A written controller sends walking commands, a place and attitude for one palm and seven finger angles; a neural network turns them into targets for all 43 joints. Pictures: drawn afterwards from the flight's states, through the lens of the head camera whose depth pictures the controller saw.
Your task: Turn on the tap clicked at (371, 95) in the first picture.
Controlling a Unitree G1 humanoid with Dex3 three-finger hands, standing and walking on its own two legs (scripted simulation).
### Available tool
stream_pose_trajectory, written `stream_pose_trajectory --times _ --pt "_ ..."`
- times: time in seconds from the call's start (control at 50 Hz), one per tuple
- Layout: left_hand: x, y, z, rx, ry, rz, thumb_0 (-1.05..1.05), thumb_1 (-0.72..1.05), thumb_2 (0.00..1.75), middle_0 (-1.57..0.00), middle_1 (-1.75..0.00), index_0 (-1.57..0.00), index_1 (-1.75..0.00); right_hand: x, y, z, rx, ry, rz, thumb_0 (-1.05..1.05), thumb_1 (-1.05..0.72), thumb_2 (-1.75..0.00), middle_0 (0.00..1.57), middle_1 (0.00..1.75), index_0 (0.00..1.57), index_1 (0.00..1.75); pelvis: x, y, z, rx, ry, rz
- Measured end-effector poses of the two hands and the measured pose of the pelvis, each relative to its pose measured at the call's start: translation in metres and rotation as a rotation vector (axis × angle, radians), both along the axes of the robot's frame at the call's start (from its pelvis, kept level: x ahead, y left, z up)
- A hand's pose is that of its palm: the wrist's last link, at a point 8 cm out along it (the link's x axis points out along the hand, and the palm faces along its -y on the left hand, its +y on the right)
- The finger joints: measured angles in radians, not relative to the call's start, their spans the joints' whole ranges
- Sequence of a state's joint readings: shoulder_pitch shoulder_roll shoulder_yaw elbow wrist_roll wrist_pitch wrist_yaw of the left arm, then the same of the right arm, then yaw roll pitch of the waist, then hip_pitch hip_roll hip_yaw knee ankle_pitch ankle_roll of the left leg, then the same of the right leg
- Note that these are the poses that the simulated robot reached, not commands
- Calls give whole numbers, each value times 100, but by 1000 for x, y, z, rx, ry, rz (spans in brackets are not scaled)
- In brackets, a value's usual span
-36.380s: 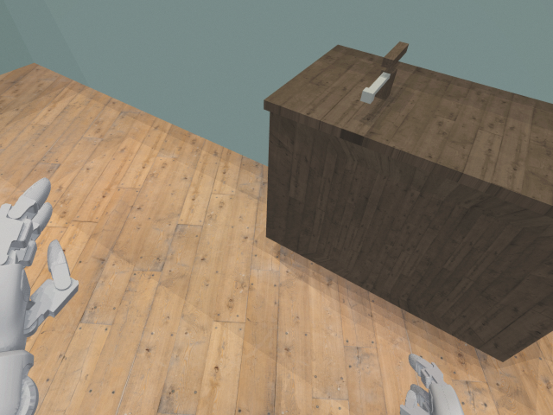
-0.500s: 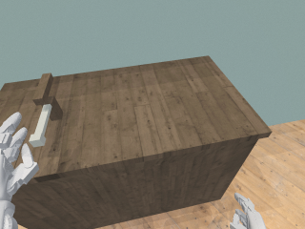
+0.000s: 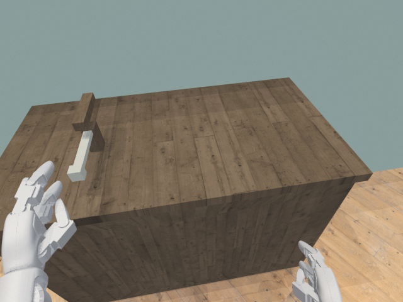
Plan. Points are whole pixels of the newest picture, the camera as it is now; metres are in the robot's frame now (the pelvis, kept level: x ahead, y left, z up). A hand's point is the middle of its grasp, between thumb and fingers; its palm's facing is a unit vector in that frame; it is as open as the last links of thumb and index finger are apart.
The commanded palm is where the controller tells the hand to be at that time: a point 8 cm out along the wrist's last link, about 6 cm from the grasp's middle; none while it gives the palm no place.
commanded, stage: turn the palm inward beside the body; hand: left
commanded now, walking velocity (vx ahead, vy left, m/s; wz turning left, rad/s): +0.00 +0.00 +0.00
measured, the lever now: (77, 172) +0.34 +0.33 +0.07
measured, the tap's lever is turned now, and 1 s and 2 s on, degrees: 0 0 0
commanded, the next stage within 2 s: reach beside the lever's end, fingers flat in 0.82 s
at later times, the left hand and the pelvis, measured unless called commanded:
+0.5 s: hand (76, 227) +0.19 +0.23 +0.13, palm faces +0.46 -0.88 -0.13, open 7.4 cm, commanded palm +0.13 +0.27 +0.14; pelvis +0.00 +0.00 +0.00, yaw +1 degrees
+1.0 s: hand (87, 226) +0.19 +0.21 +0.13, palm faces +0.46 -0.88 -0.14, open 7.4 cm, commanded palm +0.14 +0.26 +0.14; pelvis +0.01 -0.02 +0.00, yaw +1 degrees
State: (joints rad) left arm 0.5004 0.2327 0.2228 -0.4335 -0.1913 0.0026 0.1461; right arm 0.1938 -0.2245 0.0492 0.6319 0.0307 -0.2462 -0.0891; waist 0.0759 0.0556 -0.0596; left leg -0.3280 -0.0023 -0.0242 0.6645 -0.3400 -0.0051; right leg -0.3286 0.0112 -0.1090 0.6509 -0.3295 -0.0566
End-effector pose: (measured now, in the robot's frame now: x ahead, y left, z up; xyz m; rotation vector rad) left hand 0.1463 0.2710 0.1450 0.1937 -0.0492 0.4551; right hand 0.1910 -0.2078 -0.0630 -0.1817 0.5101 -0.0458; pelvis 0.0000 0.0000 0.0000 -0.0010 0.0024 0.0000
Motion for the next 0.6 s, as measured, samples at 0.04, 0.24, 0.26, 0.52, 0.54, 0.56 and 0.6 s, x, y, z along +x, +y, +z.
stream_pose_trajectory --times 0.04,0.24,0.26,0.52,0.54,0.56,0.6 --pt "-3 -1 -2 -4 1 0 1 90 90 -20 -30 -21 -30 -2 2 1 -4 -2 6 1 -90 -90 21 30 20 30 -2 1 0 0 -1 1" --pt "-10 -4 -6 -26 12 7 1 90 90 -20 -30 -21 -30 -7 2 -2 -9 1 7 1 -90 -90 21 30 20 30 -5 3 -2 -3 0 2" --pt "-10 -4 -6 -29 15 9 1 90 90 -20 -30 -21 -30 -8 2 -2 -10 2 5 1 -90 -90 21 30 20 30 -4 3 -2 -3 1 2" --pt "-1 -8 -4 -58 17 18 1 90 90 -20 -30 -20 -30 0 -7 -4 -13 4 -1 1 -90 -90 21 30 20 30 5 -1 -2 -2 11 9" --pt "-1 -9 -4 -57 20 17 1 90 90 -20 -30 -20 -30 1 -7 -4 -12 2 -1 1 -90 -90 21 30 20 30 6 -2 -1 -1 12 8" --pt "0 -10 -4 -56 23 16 1 90 90 -20 -30 -20 -30 2 -8 -3 -11 1 -2 1 -91 -90 21 30 20 30 7 -2 -1 -1 13 8" --pt "1 -12 -4 -56 27 16 1 90 90 -20 -30 -20 -30 4 -9 -3 -9 -2 -2 1 -91 -90 21 30 20 30 9 -4 -1 1 14 8"
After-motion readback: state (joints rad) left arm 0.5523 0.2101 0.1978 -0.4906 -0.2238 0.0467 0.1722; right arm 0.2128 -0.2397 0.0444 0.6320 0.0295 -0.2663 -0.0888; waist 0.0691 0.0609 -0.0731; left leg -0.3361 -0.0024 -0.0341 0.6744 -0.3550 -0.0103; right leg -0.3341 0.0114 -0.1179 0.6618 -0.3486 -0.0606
